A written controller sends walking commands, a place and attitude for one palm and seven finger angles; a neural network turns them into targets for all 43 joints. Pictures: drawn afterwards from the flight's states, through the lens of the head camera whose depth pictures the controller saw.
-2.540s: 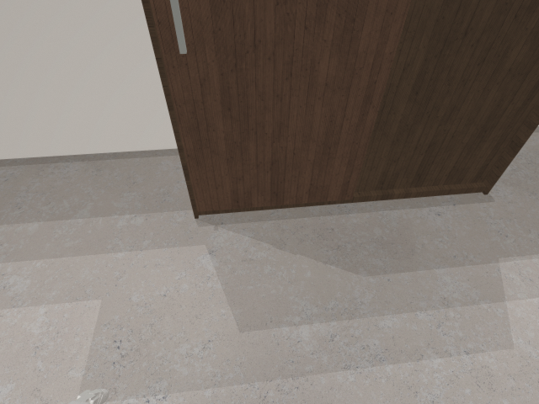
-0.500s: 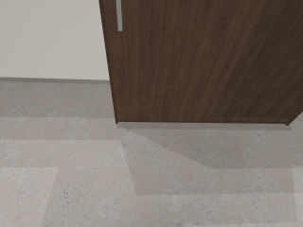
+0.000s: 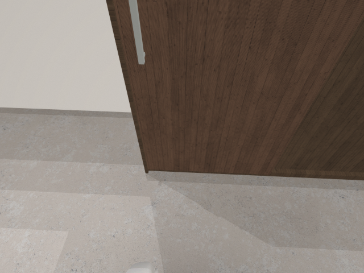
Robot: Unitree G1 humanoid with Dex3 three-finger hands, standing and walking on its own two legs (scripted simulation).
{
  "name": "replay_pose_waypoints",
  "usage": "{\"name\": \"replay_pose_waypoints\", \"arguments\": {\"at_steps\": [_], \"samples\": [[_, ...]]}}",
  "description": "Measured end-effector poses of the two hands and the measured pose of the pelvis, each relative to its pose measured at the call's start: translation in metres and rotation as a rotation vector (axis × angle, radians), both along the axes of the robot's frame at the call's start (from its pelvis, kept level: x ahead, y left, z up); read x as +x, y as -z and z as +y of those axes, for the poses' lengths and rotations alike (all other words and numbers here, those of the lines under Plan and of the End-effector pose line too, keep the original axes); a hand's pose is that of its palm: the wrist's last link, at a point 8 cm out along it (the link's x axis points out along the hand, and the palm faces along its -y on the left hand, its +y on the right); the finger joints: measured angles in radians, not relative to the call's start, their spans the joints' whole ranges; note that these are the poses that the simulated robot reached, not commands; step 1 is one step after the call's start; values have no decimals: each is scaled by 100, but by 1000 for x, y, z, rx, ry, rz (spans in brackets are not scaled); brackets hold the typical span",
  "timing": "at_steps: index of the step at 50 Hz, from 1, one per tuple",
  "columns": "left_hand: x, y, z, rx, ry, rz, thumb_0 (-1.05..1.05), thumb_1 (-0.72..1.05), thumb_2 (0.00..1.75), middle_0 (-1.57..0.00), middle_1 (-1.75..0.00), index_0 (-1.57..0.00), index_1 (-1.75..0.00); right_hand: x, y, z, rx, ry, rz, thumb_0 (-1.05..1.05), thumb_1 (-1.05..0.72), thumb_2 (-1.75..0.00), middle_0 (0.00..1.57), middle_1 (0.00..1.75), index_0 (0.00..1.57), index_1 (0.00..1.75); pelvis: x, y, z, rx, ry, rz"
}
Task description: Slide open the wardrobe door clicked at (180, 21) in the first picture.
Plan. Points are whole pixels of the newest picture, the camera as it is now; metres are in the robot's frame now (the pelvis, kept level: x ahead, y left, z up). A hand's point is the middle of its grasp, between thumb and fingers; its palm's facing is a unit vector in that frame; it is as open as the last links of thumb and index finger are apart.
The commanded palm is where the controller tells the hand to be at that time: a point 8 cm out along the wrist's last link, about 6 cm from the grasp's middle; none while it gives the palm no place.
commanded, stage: take the last steps up to it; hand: left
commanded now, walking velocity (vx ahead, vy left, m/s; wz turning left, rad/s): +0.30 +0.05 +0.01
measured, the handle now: (136, 17) +0.78 +0.18 +0.20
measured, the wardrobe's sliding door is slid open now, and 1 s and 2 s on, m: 0.00 0.00 0.00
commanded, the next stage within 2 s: come to a stop and stand still in 0.64 s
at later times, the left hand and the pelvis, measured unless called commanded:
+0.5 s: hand (98, 262) +0.18 +0.23 -0.17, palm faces +0.03 -0.99 -0.15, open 7.3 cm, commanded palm none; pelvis +0.16 +0.06 +0.01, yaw -2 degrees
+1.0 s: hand (123, 199) +0.35 +0.20 -0.16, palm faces +0.02 -0.97 -0.24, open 7.2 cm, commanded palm none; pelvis +0.27 +0.02 +0.00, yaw -2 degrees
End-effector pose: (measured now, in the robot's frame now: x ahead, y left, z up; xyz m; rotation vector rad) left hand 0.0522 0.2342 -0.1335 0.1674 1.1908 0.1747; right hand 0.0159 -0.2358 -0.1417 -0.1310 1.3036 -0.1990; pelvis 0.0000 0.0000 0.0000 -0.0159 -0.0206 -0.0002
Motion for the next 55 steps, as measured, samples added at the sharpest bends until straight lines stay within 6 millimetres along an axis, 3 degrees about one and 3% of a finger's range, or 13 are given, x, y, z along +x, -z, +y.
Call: {"name": "replay_pose_waypoints", "arguments": {"at_steps": [3, 7, 10, 13, 15, 18, 28, 34, 38, 43, 49, 55], "samples": [[-15, 3, 7, -8, -27, 84, -1, 95, 90, -20, -30, -20, -30, 59, -10, 2, -7, -44, -93, 0, -91, -90, 19, 29, 20, 30, 20, -3, 3, -6, 0, 7], [-32, 11, 13, -46, -79, 181, -1, 93, 90, -20, -30, -20, -30, 122, -19, 18, -8, -108, -160, 0, -91, -90, 19, 29, 20, 30, 50, -2, 15, -16, -2, 7], [-40, 21, 19, -82, -123, 250, 0, 92, 90, -20, -30, -20, -30, 160, -20, 37, -15, -148, -185, 0, -91, -90, 19, 29, 20, 30, 75, 3, 29, -28, -7, 4], [-36, 27, 25, -106, -128, 317, 0, 92, 90, -20, -30, -20, -30, 180, -18, 54, -18, -151, -206, 0, -91, -90, 19, 29, 20, 30, 96, 7, 41, -9, 6, -6], [-22, 23, 29, -110, -108, 334, 0, 92, 90, -20, -30, -20, -30, 180, -19, 62, -13, -124, -195, 0, -91, -90, 19, 29, 20, 30, 107, 4, 48, -7, 17, -11], [15, 16, 37, -106, -72, 308, 1, 92, 90, -20, -30, -20, -30, 173, -23, 59, -41, -47, -172, -2, -95, -90, 20, 29, 21, 30, 123, -4, 55, 1, 28, -8], [165, 2, 45, -52, 11, 119, 1, 93, 90, -20, -30, -20, -30, 116, -15, 66, 7, 61, 122, -1, -93, -90, 20, 29, 20, 30, 183, -11, 50, 25, 39, 1], [256, -4, 24, -10, 100, 32, 1, 93, 90, -20, -30, -20, -30, 100, -1, 71, 88, 139, 258, 0, -91, -90, 20, 29, 20, 30, 224, -2, 29, 34, 52, -5], [299, 2, 3, 4, 112, -54, 0, 92, 90, -20, -30, -20, -30, 111, 16, 62, 132, 147, 317, 0, -91, -90, 20, 29, 20, 30, 250, 12, 10, 30, 44, -15], [303, -5, -10, 0, 50, -51, -1, 94, 90, -20, -30, -20, -30, 174, 16, 41, 100, 107, 235, 1, -91, -90, 20, 29, 20, 30, 267, 3, 5, 19, 35, -24], [292, -5, 7, 21, 28, 12, -2, 95, 90, -21, -30, -21, -30, 259, 11, 27, 52, 52, 62, 0, -91, -90, 19, 29, 20, 30, 271, 0, 14, 19, 37, -13], [266, 9, 37, -1, -7, 71, -1, 92, 90, -21, -30, -21, -30, 311, -3, 30, -27, -7, -65, 1, -92, -90, 19, 29, 20, 30, 266, 4, 39, 8, 34, -10]]}}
